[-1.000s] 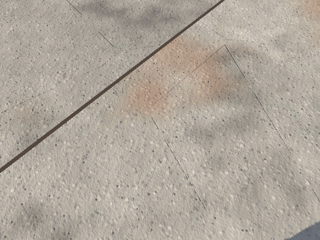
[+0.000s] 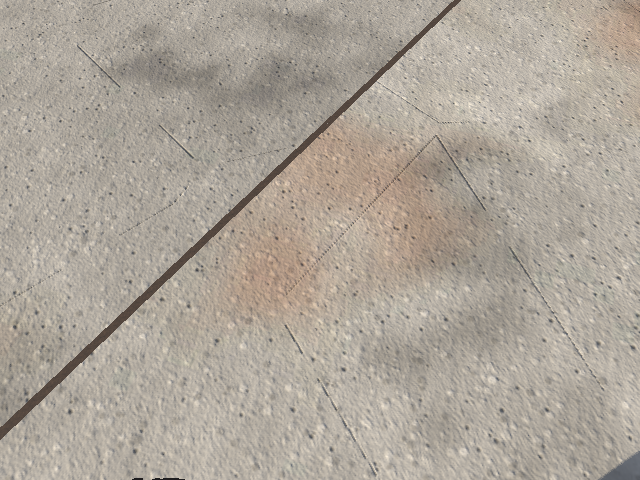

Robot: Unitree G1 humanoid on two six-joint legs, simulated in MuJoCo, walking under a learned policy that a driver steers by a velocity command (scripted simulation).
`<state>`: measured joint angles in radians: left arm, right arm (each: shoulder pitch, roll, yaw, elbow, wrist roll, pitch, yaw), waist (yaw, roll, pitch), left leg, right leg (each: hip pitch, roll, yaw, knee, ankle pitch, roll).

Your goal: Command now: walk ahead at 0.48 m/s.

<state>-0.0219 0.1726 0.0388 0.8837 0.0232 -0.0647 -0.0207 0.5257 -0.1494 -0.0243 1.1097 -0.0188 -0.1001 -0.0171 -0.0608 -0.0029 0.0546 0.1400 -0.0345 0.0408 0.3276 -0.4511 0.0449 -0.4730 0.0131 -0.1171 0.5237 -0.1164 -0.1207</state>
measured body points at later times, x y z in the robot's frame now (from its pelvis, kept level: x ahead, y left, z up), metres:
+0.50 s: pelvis +0.27 -0.01 +0.01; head +0.30 -0.01 +0.46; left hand +0.17 +0.21 -0.13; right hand +0.46 -0.22 -0.10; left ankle +0.43 +0.10 -0.69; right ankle +0.13 -0.07 -0.72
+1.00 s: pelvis +0.53 -0.01 +0.02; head +0.56 -0.02 +0.47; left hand +0.76 +0.16 -0.10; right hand +0.42 -0.23 -0.12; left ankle +0.45 +0.09 -0.72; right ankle +0.65 -0.16 -0.68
